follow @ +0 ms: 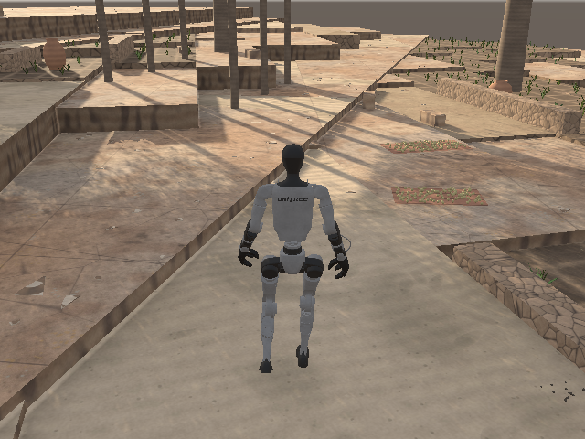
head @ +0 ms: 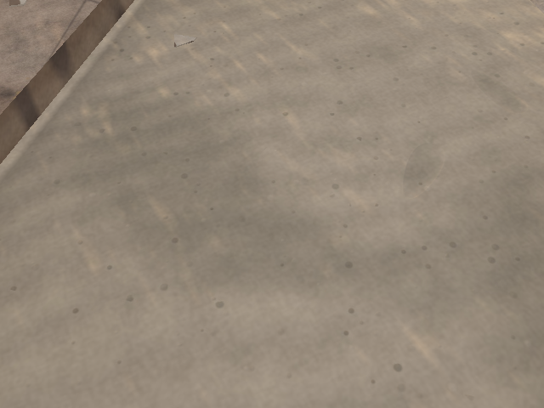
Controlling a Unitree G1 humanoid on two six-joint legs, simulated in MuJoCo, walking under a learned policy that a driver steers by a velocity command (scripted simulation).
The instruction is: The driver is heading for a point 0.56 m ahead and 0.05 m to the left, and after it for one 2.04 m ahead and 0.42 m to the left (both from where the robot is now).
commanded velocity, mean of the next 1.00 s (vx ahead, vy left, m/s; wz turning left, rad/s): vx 0.50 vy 0.00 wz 0.00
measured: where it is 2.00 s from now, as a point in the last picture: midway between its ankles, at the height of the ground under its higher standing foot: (229, 206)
